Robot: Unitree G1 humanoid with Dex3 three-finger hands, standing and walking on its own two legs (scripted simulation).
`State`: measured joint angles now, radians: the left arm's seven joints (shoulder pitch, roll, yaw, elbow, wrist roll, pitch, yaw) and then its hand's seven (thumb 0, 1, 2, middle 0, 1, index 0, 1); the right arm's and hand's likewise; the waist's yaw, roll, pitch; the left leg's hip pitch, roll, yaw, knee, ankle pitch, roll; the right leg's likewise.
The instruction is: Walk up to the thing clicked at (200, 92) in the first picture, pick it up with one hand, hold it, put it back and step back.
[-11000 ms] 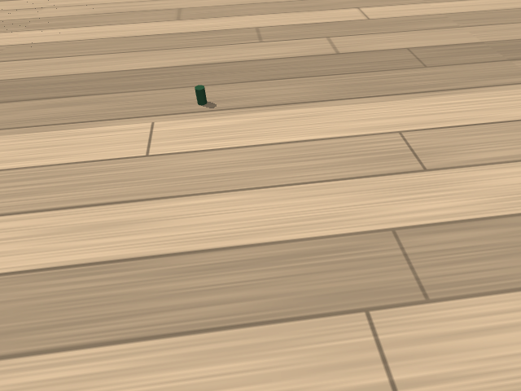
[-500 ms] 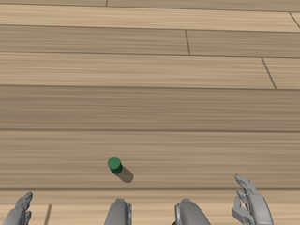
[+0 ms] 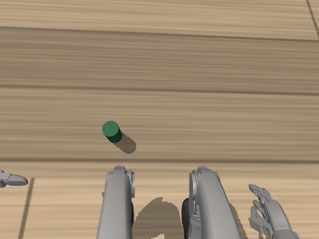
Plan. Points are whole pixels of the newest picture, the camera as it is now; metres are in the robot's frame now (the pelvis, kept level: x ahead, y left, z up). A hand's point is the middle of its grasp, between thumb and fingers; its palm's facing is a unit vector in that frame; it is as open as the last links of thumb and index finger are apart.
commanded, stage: go down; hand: left
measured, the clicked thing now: (112, 132) +0.48 +0.21 -0.44
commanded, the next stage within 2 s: approach in 1.36 s
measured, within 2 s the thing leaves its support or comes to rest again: neither
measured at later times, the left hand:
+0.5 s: hand (12, 140) +0.36 +0.39 -0.09, palm faces +0.17 -0.98 -0.14, open 17.1 cm
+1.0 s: hand (13, 132) +0.38 +0.40 -0.11, palm faces +0.16 -0.98 -0.11, open 17.2 cm
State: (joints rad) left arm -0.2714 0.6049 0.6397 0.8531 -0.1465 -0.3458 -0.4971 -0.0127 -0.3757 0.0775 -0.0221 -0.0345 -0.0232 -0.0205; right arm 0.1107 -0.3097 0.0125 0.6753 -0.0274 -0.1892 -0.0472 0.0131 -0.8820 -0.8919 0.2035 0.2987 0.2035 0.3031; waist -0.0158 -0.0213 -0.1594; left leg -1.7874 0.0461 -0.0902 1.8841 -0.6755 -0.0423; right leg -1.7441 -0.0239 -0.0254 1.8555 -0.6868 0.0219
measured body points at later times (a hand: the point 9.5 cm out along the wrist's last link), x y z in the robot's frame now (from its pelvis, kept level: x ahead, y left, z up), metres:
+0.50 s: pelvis -0.02 +0.01 -0.08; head +0.18 +0.06 +0.32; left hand +0.34 +0.44 -0.08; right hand +0.13 -0.28 -0.18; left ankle +0.07 +0.14 -0.46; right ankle +0.07 -0.13 -0.46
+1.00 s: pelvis -0.03 +0.01 -0.12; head +0.18 +0.06 +0.27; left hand +0.37 +0.45 -0.10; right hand +0.11 -0.28 -0.22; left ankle +0.07 +0.14 -0.46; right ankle +0.07 -0.13 -0.46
